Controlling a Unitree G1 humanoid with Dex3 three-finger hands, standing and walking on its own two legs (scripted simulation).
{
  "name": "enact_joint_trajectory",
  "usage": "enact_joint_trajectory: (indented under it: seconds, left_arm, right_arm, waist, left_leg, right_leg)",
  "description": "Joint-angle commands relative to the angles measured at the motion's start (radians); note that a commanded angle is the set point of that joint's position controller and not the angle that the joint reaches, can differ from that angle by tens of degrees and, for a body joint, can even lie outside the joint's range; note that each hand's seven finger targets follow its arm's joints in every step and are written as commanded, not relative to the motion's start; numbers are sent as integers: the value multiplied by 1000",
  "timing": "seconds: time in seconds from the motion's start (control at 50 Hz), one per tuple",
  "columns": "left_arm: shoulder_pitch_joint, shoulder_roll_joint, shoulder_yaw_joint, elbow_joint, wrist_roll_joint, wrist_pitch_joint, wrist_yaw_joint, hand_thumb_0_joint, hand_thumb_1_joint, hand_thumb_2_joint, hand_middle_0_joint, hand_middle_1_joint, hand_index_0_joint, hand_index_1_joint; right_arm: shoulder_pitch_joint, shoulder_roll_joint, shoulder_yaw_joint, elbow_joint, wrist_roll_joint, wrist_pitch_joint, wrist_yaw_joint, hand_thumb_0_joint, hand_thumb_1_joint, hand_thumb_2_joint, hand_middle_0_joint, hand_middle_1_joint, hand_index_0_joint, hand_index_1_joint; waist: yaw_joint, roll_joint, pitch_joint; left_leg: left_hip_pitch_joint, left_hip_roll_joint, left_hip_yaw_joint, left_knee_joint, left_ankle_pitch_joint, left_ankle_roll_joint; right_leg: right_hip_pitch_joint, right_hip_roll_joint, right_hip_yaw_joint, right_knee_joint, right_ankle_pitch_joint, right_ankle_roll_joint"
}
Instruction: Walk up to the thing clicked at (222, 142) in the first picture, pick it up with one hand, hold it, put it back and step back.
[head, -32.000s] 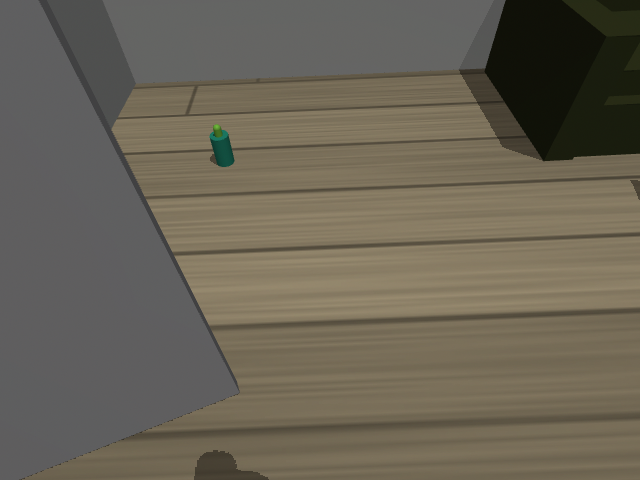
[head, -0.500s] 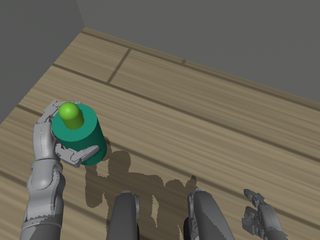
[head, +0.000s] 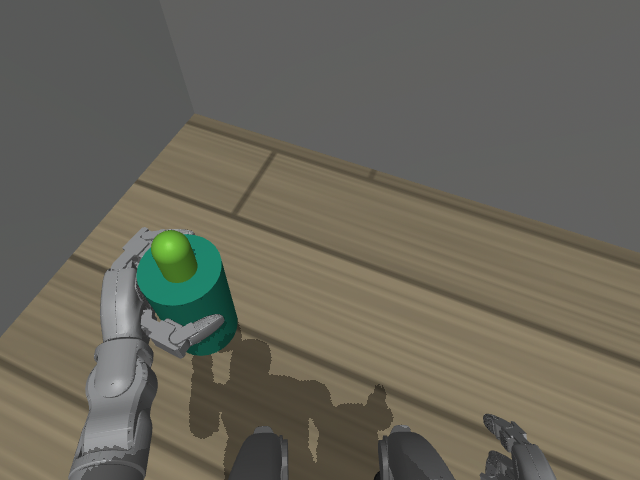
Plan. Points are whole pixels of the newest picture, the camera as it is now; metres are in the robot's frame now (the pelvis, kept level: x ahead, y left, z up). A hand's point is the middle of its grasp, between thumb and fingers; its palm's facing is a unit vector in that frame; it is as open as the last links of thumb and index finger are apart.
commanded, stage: lift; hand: left
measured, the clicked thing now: (189, 289) +0.34 +0.17 +0.02
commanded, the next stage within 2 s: hold in 0.64 s
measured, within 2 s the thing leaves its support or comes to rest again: neither
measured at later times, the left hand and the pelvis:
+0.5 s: hand (187, 273) +0.34 +0.16 +0.07, palm faces +0.14 -0.99 -0.03, open 11.9 cm; pelvis +0.02 -0.01 +0.03, yaw +1 degrees
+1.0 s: hand (181, 266) +0.34 +0.17 +0.08, palm faces +0.14 -0.99 -0.02, open 11.8 cm; pelvis +0.02 -0.01 +0.05, yaw +0 degrees
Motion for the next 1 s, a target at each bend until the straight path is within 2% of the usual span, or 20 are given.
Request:
enact_joint_trajectory:
  seconds: [0.0, 0.1, 0.14, 0.2, 0.24, 0.3, 0.36, 0.38, 0.48, 0.5, 0.54, 0.58, 0.6, 0.72, 0.74, 0.88, 0.92, 0.94, 0.96, 0.98]
  left_arm:
    - [-316, 123, 51, -303, -21, -111, 5, 0, -44, 1179, -1191, -1350, -1213, -1348]
    - [-310, 121, 70, -301, -29, -117, 7, 0, -39, 1189, -1182, -1354, -1204, -1352]
    - [-308, 108, 53, -291, -27, -119, 6, 0, -46, 1195, -1185, -1360, -1208, -1358]
    - [-314, 113, 56, -266, -21, -126, 9, 0, -60, 1192, -1177, -1351, -1196, -1353]
    - [-319, 108, 50, -300, -25, -135, 3, 0, -64, 1180, -1159, -1335, -1180, -1335]
    - [-298, 111, 65, -281, -27, -136, 2, 0, -69, 1183, -1154, -1330, -1172, -1334]
    - [-303, 95, 53, -290, -36, -140, -3, 0, -67, 1169, -1155, -1329, -1176, -1329]
    - [-301, 102, 68, -282, -39, -144, -3, 0, -63, 1172, -1154, -1326, -1174, -1328]
    - [-315, 94, 59, -257, -35, -152, -7, 0, -55, 1187, -1163, -1334, -1180, -1339]
    - [-304, 116, 74, -268, -28, -154, -4, 0, -64, 1172, -1161, -1322, -1177, -1327]
    - [-284, 91, 55, -255, -30, -152, -11, 0, -64, 1171, -1160, -1321, -1176, -1326]
    - [-277, 109, 73, -265, -29, -154, -8, 0, -61, 1174, -1165, -1327, -1181, -1332]
    - [-275, 99, 61, -263, -29, -152, -12, 0, -41, 1179, -1160, -1324, -1176, -1328]
    - [-303, 94, 69, -262, -37, -158, -10, 0, -55, 1176, -1167, -1329, -1181, -1335]
    - [-298, 91, 66, -262, -36, -156, -9, 0, -42, 1096, -1173, -1309, -1192, -1307]
    - [-283, 80, 52, -271, -29, -154, -7, 0, -63, 1063, -1159, -1286, -1178, -1283]
    - [-300, 90, 48, -277, -23, -156, -9, 0, -48, 1079, -1164, -1291, -1180, -1291]
    - [-302, 98, 63, -273, -25, -154, -6, 0, -27, 1079, -1165, -1291, -1182, -1289]
    - [-266, 86, 58, -241, -21, -149, -6, 0, -16, 1078, -1154, -1279, -1170, -1278]
    - [-306, 93, 63, -277, -26, -155, -5, 0, -54, 1071, -1159, -1285, -1176, -1285]
  right_arm:
    - [-1, -143, -59, -114, 3, -43, -16, 0, -920, -901, 200, 300, 199, 300]
    - [0, -137, -57, -108, 2, -40, -18, 0, -921, -902, 200, 300, 200, 300]
    - [2, -138, -57, -101, -2, -41, -17, 0, -917, -901, 200, 300, 200, 300]
    - [-21, -134, -57, -104, 0, -41, -16, 0, -920, -902, 200, 300, 199, 300]
    - [-7, -133, -56, -101, -5, -39, -15, 0, -920, -902, 200, 300, 200, 300]
    - [-11, -136, -59, -102, -4, -39, -15, 0, -919, -903, 200, 300, 199, 300]
    - [-11, -135, -60, -100, -6, -39, -14, 0, -921, -902, 200, 300, 200, 300]
    - [-11, -135, -58, -97, -7, -39, -13, 0, -918, -902, 200, 300, 200, 300]
    - [-23, -138, -62, -95, -8, -33, -12, 0, -916, -902, 200, 300, 200, 300]
    - [-20, -131, -59, -93, -8, -31, -12, 0, -920, -903, 200, 300, 199, 300]
    - [-25, -134, -60, -98, -9, -29, -10, 0, -920, -903, 200, 300, 199, 300]
    - [-18, -139, -64, -95, -9, -28, -8, 0, -922, -904, 200, 300, 199, 300]
    - [-13, -140, -66, -92, -10, -24, -9, 0, -918, -903, 200, 300, 200, 300]
    - [-28, -137, -64, -94, -8, -25, -5, 0, -922, -905, 199, 300, 199, 300]
    - [-26, -137, -65, -95, -8, -24, -5, 0, -934, -904, 200, 300, 199, 300]
    - [-16, -137, -67, -90, -12, -22, -4, 0, -937, -905, 200, 300, 199, 300]
    - [-21, -137, -67, -84, -12, -21, -3, 0, -936, -906, 199, 300, 199, 300]
    - [-26, -138, -68, -90, -11, -21, -4, 0, -932, -904, 199, 300, 199, 300]
    - [-29, -138, -70, -85, -10, -19, -2, 0, -926, -903, 199, 300, 199, 300]
    - [-34, -137, -69, -91, -10, -21, -1, 0, -935, -906, 199, 300, 199, 300]
  waist:
    - [-5, 56, -359]
    - [1, 55, -357]
    - [-2, 66, -341]
    - [0, 57, -291]
    - [-2, 73, -334]
    - [2, 54, -327]
    - [-6, 38, -336]
    - [-5, 37, -326]
    - [-11, 27, -288]
    - [3, 43, -305]
    - [-2, 36, -289]
    - [6, 48, -321]
    - [1, 59, -320]
    - [-5, 37, -276]
    - [-1, 36, -284]
    - [-2, 39, -286]
    - [-4, 44, -279]
    - [2, 49, -265]
    - [1, 28, -248]
    - [4, 51, -250]
  left_leg:
    - [311, -33, 2, -235, 218, 14]
    - [347, -37, 15, -258, 266, 15]
    - [363, -34, 11, -276, 273, 11]
    - [366, -37, 21, -301, 232, 14]
    - [400, -35, 16, -306, 275, 10]
    - [413, -37, 23, -313, 304, 12]
    - [422, -38, 27, -311, 342, 16]
    - [420, -38, 29, -315, 345, 16]
    - [425, -40, 34, -334, 330, 18]
    - [426, -42, 38, -334, 335, 16]
    - [450, -40, 34, -343, 353, 15]
    - [471, -38, 35, -348, 385, 12]
    - [478, -40, 35, -347, 402, 11]
    - [484, -37, 34, -371, 369, 12]
    - [480, -40, 36, -372, 368, 12]
    - [517, -38, 36, -386, 419, 10]
    - [527, -37, 35, -393, 407, 9]
    - [520, -39, 38, -397, 401, 9]
    - [515, -38, 34, -408, 371, 10]
    - [521, -38, 37, -413, 367, 8]
  right_leg:
    - [204, 38, -17, -183, 237, -48]
    - [270, 39, -10, -218, 290, -44]
    - [273, 40, -16, -226, 288, -47]
    - [281, 36, -9, -256, 257, -43]
    - [309, 39, -13, -255, 293, -45]
    - [343, 38, -9, -269, 326, -42]
    - [381, 39, -5, -284, 375, -37]
    - [386, 38, -4, -284, 379, -37]
    - [396, 36, 0, -308, 374, -34]
    - [411, 32, 3, -312, 378, -35]
    - [408, 38, -2, -315, 388, -36]
    - [433, 37, -2, -312, 416, -39]
    - [429, 37, -2, -314, 428, -39]
    - [432, 41, -5, -335, 396, -37]
    - [442, 39, -3, -340, 399, -36]
    - [473, 40, -5, -348, 442, -37]
    - [465, 39, -6, -357, 426, -37]
    - [471, 39, -4, -362, 423, -36]
    - [463, 41, -8, -366, 392, -36]
    - [462, 40, -6, -368, 385, -39]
